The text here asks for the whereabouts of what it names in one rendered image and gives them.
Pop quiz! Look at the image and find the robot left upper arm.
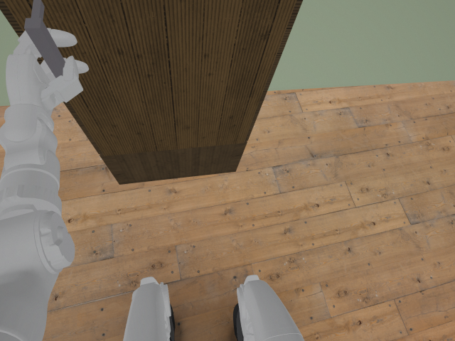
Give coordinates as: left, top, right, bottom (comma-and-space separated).
0, 210, 75, 341

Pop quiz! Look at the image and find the robot left hand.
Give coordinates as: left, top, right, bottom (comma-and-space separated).
6, 28, 89, 116

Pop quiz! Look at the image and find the robot thigh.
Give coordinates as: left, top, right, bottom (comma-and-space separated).
123, 282, 171, 341
237, 280, 304, 341

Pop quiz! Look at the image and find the robot left forearm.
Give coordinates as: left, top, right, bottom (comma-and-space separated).
0, 104, 62, 220

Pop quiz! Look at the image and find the right robot thigh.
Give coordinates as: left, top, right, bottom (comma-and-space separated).
237, 280, 304, 341

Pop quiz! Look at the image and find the left robot thigh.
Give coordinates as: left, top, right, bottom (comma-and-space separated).
123, 282, 171, 341

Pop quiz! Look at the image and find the handle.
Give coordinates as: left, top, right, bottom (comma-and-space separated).
24, 0, 65, 78

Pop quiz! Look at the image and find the cupboard door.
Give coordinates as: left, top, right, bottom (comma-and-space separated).
4, 0, 297, 156

